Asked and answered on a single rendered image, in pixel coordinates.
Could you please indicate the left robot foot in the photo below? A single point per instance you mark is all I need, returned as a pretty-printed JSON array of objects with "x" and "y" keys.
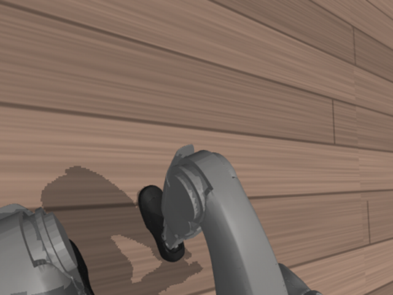
[{"x": 82, "y": 268}]

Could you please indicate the right robot hand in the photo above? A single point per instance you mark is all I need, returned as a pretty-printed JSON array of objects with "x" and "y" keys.
[{"x": 294, "y": 285}]

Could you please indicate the right robot foot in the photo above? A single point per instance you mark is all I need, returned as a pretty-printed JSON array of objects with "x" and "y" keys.
[{"x": 149, "y": 201}]

